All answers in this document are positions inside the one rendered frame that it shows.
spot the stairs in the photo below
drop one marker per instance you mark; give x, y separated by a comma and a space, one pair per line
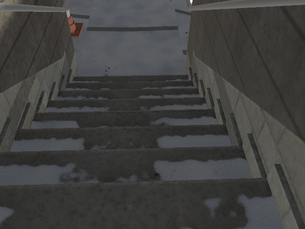
123, 128

